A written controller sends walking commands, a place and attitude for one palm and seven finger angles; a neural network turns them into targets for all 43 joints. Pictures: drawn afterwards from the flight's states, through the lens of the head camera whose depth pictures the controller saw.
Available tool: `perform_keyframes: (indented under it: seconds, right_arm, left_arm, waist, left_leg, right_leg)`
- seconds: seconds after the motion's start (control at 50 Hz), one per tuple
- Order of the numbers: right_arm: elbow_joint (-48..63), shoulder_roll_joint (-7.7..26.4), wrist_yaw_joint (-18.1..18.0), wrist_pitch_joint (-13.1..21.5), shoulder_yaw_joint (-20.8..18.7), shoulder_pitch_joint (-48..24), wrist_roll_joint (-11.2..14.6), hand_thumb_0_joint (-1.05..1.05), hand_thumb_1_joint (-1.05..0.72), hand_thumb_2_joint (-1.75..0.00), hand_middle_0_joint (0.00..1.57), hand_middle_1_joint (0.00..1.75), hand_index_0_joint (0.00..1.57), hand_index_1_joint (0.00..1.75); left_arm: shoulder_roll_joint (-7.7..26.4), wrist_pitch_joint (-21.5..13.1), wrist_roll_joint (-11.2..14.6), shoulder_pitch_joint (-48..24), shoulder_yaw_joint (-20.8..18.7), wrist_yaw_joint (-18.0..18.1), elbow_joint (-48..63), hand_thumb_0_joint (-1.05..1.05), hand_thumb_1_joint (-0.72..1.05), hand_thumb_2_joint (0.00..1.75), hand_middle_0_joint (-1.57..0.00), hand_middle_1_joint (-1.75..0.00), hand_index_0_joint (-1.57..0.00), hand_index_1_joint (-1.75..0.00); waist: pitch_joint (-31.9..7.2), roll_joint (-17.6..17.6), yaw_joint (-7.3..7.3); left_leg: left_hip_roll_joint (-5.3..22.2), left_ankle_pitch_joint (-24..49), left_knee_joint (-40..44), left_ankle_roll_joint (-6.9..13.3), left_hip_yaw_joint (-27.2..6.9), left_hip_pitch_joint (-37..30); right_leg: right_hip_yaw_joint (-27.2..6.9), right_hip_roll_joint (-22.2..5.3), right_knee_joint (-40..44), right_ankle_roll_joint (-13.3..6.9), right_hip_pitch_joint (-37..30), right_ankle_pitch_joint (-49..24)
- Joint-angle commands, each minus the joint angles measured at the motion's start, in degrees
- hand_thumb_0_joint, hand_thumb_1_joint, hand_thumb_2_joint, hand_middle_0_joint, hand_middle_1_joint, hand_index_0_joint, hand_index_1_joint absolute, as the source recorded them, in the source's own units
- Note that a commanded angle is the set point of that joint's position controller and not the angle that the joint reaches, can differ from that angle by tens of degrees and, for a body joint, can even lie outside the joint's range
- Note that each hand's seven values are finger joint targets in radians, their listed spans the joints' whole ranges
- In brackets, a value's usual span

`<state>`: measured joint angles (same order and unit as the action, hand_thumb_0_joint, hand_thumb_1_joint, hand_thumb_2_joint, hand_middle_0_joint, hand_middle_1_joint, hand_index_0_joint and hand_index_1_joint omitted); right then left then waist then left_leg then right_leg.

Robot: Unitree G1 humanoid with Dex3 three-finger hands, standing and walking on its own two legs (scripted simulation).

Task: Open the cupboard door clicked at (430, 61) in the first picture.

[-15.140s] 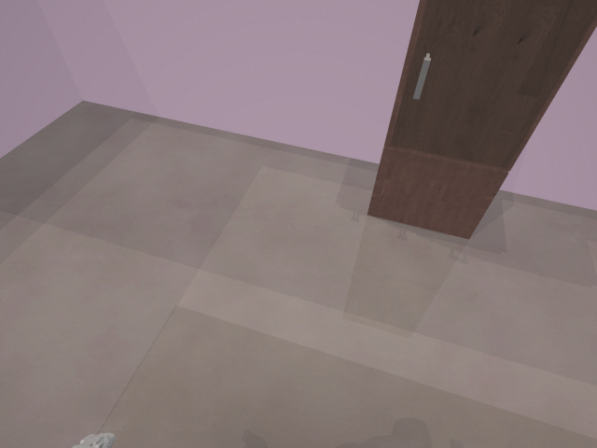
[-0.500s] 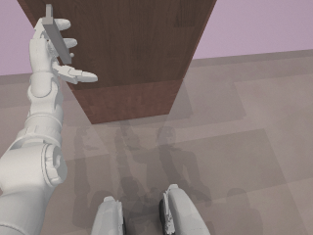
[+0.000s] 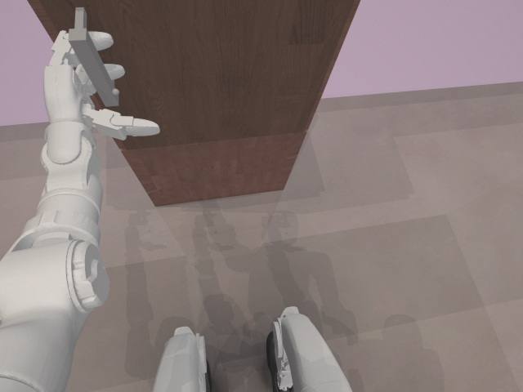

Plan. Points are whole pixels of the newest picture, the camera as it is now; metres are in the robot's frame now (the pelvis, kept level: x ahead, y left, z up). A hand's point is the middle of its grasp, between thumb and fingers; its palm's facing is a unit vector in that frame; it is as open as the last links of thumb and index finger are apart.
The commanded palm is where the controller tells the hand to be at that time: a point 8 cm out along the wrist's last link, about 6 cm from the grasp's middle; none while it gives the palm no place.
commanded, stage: close the thumb around the handle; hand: left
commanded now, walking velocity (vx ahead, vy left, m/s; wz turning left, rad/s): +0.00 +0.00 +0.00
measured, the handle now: (97, 61) +0.59 +0.18 +0.06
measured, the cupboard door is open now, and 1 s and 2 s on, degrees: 0 4 40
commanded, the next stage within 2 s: pull the door open along its arc in 0.60 s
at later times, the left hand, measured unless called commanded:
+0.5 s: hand (114, 92) +0.54 +0.16 +0.05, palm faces +0.07 -1.00 -0.01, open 5.9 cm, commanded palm +0.51 +0.20 +0.05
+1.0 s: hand (119, 110) +0.51 +0.15 +0.05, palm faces +0.06 -1.00 -0.01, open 5.7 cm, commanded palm +0.45 +0.19 +0.05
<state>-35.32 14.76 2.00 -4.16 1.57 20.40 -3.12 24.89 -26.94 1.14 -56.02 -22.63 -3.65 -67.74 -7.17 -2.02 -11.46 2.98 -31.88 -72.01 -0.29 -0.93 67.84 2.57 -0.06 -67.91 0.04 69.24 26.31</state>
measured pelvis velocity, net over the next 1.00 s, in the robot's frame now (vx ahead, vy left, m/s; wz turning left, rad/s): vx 0.01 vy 0.01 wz -0.01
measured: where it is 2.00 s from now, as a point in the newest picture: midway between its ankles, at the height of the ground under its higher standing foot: outside the picture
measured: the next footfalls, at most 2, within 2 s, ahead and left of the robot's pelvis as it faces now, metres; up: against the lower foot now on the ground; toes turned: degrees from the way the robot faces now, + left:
none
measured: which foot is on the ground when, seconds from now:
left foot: down 0.00-1.00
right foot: down 0.00-1.00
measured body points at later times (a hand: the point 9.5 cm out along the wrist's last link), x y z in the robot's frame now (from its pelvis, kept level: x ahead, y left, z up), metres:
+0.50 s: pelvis +0.00 +0.01 +0.00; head +0.17 +0.02 +0.42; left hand +0.53 +0.21 +0.06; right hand +0.00 -0.25 -0.12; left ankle +0.01 +0.12 -0.62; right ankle +0.04 -0.12 -0.62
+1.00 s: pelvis +0.01 +0.01 +0.01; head +0.16 +0.01 +0.43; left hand +0.50 +0.20 +0.06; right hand +0.02 -0.25 -0.11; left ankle +0.01 +0.12 -0.62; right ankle +0.04 -0.12 -0.62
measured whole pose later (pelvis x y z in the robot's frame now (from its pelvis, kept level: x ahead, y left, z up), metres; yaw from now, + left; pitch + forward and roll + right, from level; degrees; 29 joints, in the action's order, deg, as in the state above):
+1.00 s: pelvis +0.01 +0.01 +0.01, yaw -1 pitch +26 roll -2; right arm -34.4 13.9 2.9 -5.1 0.6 21.0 -2.1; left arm 18.8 -27.0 4.2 -44.8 -19.6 -3.0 -56.4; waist -8.0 -2.0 -9.2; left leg 2.9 -32.2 -69.7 0.3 0.7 63.9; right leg 0.9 0.1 -66.0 0.7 66.1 26.3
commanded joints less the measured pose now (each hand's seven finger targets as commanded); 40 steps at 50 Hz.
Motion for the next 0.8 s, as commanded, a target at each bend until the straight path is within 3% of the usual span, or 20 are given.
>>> perform_keyframes:
  seconds: [0.0, 0.06, 0.08, 0.12, 0.16, 0.18, 0.26, 0.38, 0.44, 0.48, 0.5, 0.54, 0.6, 0.64, 0.68, 0.7, 0.74, 0.78]
  right_arm:
    - [2.1, 9.6, -0.8, 0.5, -3.4, 11.3, -0.3, 0.0, -0.9, -0.9, 0.2, 0.3, 0.2, 0.3]
    - [2.0, 9.5, -0.6, 0.4, -3.6, 11.2, -0.2, 0.0, -0.9, -0.9, 0.2, 0.3, 0.2, 0.3]
    - [1.7, 9.7, -0.7, 0.4, -3.6, 11.2, -0.1, 0.0, -0.9, -0.9, 0.2, 0.3, 0.2, 0.3]
    - [2.0, 9.9, -0.9, 0.3, -3.3, 11.2, 0.0, 0.0, -0.9, -0.9, 0.2, 0.3, 0.2, 0.3]
    - [1.8, 9.7, -1.0, 0.6, -3.3, 11.0, -0.1, 0.0, -0.9, -0.9, 0.2, 0.3, 0.2, 0.3]
    - [1.7, 9.7, -1.0, 0.6, -3.2, 11.1, -0.1, 0.0, -0.9, -0.9, 0.2, 0.3, 0.2, 0.3]
    - [1.6, 9.8, -1.0, 1.0, -3.5, 11.2, -0.4, 0.0, -0.9, -0.9, 0.2, 0.3, 0.2, 0.3]
    - [1.7, 9.9, -0.7, 0.5, -3.4, 11.6, -0.4, 0.0, -0.9, -0.9, 0.2, 0.3, 0.2, 0.3]
    - [2.0, 10.0, -0.9, 0.4, -3.2, 11.4, -0.3, 0.0, -0.9, -0.9, 0.2, 0.3, 0.2, 0.3]
    - [1.9, 9.8, -0.9, 0.5, -3.3, 11.4, -0.4, 0.0, -0.9, -0.9, 0.2, 0.3, 0.2, 0.3]
    - [2.0, 9.9, -0.9, 0.6, -3.3, 11.4, -0.4, 0.0, -0.9, -0.9, 0.2, 0.3, 0.2, 0.3]
    - [2.1, 9.7, -0.8, 0.6, -3.3, 11.5, -0.5, 0.0, -0.9, -0.9, 0.2, 0.3, 0.2, 0.3]
    - [1.9, 9.7, -0.8, 0.5, -3.2, 11.3, -0.4, 0.0, -0.9, -0.9, 0.2, 0.3, 0.2, 0.3]
    - [2.1, 9.8, -0.9, 0.5, -3.3, 11.4, -0.4, 0.0, -0.9, -0.9, 0.2, 0.3, 0.2, 0.3]
    - [1.7, 9.9, -0.9, 0.6, -3.2, 11.2, -0.3, 0.0, -0.9, -0.9, 0.2, 0.3, 0.2, 0.3]
    - [1.9, 9.6, -0.7, 0.6, -3.3, 11.2, -0.4, 0.0, -0.9, -0.9, 0.2, 0.3, 0.2, 0.3]
    - [2.2, 9.9, -0.6, 0.7, -3.6, 11.4, -0.4, 0.0, -0.9, -0.9, 0.2, 0.3, 0.2, 0.3]
    - [2.5, 9.7, -0.5, 0.5, -3.6, 11.0, -0.3, 0.0, -0.9, -0.9, 0.2, 0.3, 0.2, 0.3]
  left_arm:
    - [12.2, -4.8, 0.3, -24.4, -0.1, -0.6, 13.3, 0.0, -0.16, 0.44, -0.32, -1.24, -0.32, -1.24]
    - [9.8, -4.8, 0.8, -23.4, 1.3, -0.9, 13.0, 0.0, 0.0, 0.52, -0.34, -1.25, -0.34, -1.25]
    - [10.0, -4.4, 0.9, -24.0, 1.2, -0.9, 12.3, 0.0, 0.06, 0.54, -0.34, -1.26, -0.34, -1.26]
    - [12.8, -3.8, 0.8, -23.8, -0.8, -0.7, 11.5, 0.0, 0.17, 0.59, -0.35, -1.27, -0.35, -1.27]
    - [11.9, -4.0, 0.4, -24.9, 0.2, -0.7, 11.4, 0.0, 0.28, 0.64, -0.36, -1.28, -0.36, -1.28]
    - [12.2, -4.1, 0.4, -26.0, 0.2, -0.5, 11.4, 0.0, 0.34, 0.66, -0.36, -1.29, -0.36, -1.29]
    - [11.7, -5.2, 0.6, -26.9, 0.6, -0.7, 13.5, 0.0, 0.56, 0.76, -0.38, -1.31, -0.38, -1.31]
    - [11.1, -3.9, 0.7, -24.3, 0.4, -0.8, 11.6, 0.0, 0.9, 0.9, -0.4, -1.35, -0.4, -1.35]
    - [12.6, -3.7, 0.6, -25.2, -0.7, -0.4, 11.8, 0.0, 0.9, 0.9, -0.4, -1.35, -0.4, -1.35]
    - [12.5, -4.2, 0.3, -26.0, -0.4, -0.2, 12.9, 0.0, 0.9, 0.9, -0.4, -1.35, -0.4, -1.35]
    - [13.8, -4.6, 0.3, -25.3, -1.6, 0.0, 13.6, 0.0, 0.9, 0.9, -0.4, -1.35, -0.4, -1.35]
    - [13.2, -4.9, 0.5, -24.6, -1.3, -0.1, 13.8, 0.0, 0.9, 0.9, -0.4, -1.35, -0.4, -1.35]
    - [13.4, -4.6, 0.2, -24.1, -1.3, 0.2, 12.5, 0.0, 0.9, 0.9, -0.4, -1.35, -0.4, -1.35]
    - [13.5, -4.8, 0.1, -24.4, -1.5, 0.1, 12.8, 0.0, 0.9, 0.9, -0.4, -1.35, -0.4, -1.35]
    - [13.2, -4.6, 0.0, -24.8, -1.0, 0.0, 11.5, 0.0, 0.9, 0.9, -0.4, -1.35, -0.4, -1.35]
    - [9.3, -4.4, 0.3, -24.9, 1.9, -0.1, 11.9, 0.0, 0.9, 0.9, -0.4, -1.35, -0.4, -1.35]
    - [9.4, -4.7, 0.7, -22.3, 0.9, 0.1, 12.4, 0.0, 0.9, 0.9, -0.4, -1.35, -0.4, -1.35]
    - [8.9, -4.5, 0.6, -19.1, 1.1, 0.0, 13.0, 0.0, 0.9, 0.9, -0.4, -1.35, -0.4, -1.35]
  waist:
    - [-32.9, -7.3, -0.91]
    - [-32.6, -7.0, -1.08]
    - [-31.4, -5.3, -1.6]
    - [-30.6, -4.5, -1.03]
    - [-30.4, -6.1, -1.48]
    - [-29.5, -5.1, -1.7]
    - [-33.4, -7.8, -1.64]
    - [-32.7, -6.9, -1.27]
    - [-31.1, -5.2, -1.39]
    - [-32.2, -6.2, -1.38]
    - [-32.9, -7.1, -0.55]
    - [-33.5, -7.1, -0.48]
    - [-31.0, -6.1, -0.78]
    - [-31.9, -6.4, -0.82]
    - [-30.2, -6.5, -1.26]
    - [-30.2, -6.6, -1.8]
    - [-31.7, -5.6, -0.81]
    - [-33.0, -6.9, 0.51]
  left_leg:
    - [-2.5, 22.7, 7.4, 1.4, -1.1, -19.3]
    - [-2.3, 23.3, 7.6, 1.2, -1.4, -20.7]
    - [-2.3, 22.3, 7.4, 1.4, -1.4, -19.6]
    - [-2.6, 19.6, 7.7, 1.7, -0.8, -16.2]
    - [-2.6, 19.6, 7.5, 1.6, -0.9, -17.1]
    - [-2.5, 19.1, 7.6, 1.6, -1.3, -16.7]
    - [-2.4, 22.8, 6.9, 1.4, -1.8, -20.6]
    - [-2.1, 24.2, 7.2, 1.1, -2.0, -21.1]
    - [-2.2, 21.8, 7.5, 1.5, -1.8, -18.6]
    - [-2.3, 22.0, 7.4, 1.4, -1.7, -19.1]
    - [-2.3, 22.5, 7.5, 1.3, -1.7, -19.9]
    - [-2.3, 23.8, 7.4, 1.2, -2.0, -20.6]
    - [-2.2, 22.5, 7.6, 1.3, -1.6, -18.7]
    - [-2.3, 22.5, 7.4, 1.4, -1.7, -19.4]
    - [-2.2, 21.4, 7.6, 1.3, -1.8, -18.7]
    - [-2.2, 21.0, 7.7, 1.2, -1.9, -19.6]
    - [-2.2, 22.6, 8.1, 1.1, -2.0, -21.0]
    - [-2.2, 23.8, 8.2, 0.8, -1.7, -21.8]
  right_leg:
    - [-1.1, 1.9, 7.2, -0.9, -20.4, -18.9]
    - [-0.6, 1.9, 7.2, -0.9, -18.9, -18.5]
    - [-0.7, 2.0, 7.5, -0.8, -18.8, -17.9]
    - [-1.3, 1.9, 7.9, -0.7, -21.2, -17.0]
    - [-1.2, 1.9, 7.8, -0.7, -19.5, -16.4]
    - [-0.9, 1.9, 7.7, -0.8, -19.0, -15.6]
    - [-0.7, 1.9, 6.8, -0.9, -17.8, -17.5]
    - [-0.2, 2.0, 6.8, -0.9, -17.5, -17.9]
    - [-0.5, 2.1, 7.1, -0.9, -18.6, -17.0]
    - [-0.6, 2.0, 7.1, -0.8, -18.8, -17.2]
    - [-0.6, 2.0, 7.0, -0.9, -18.8, -17.2]
    - [-0.5, 2.2, 6.6, -1.1, -19.2, -18.2]
    - [-0.6, 2.0, 7.0, -0.9, -19.2, -17.6]
    - [-0.7, 2.1, 6.8, -1.0, -18.8, -17.5]
    - [-0.4, 2.1, 7.1, -0.9, -17.4, -16.1]
    - [-0.2, 2.1, 7.1, -0.9, -16.5, -15.4]
    - [0.0, 2.1, 6.9, -1.1, -17.5, -16.4]
    - [0.1, 1.9, 6.7, -1.2, -18.1, -17.2]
